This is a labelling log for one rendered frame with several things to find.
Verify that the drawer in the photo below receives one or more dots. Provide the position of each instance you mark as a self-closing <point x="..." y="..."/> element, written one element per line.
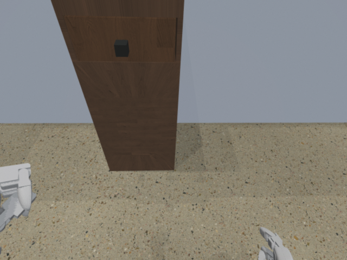
<point x="150" y="39"/>

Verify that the cabinet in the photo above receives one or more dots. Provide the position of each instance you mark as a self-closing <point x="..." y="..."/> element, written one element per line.
<point x="133" y="105"/>

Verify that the left robot hand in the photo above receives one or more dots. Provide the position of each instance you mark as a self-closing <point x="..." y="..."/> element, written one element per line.
<point x="15" y="184"/>

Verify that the right robot hand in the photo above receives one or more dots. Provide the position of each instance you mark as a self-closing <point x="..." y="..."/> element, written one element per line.
<point x="275" y="243"/>

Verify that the handle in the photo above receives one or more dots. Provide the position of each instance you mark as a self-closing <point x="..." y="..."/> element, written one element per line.
<point x="121" y="48"/>

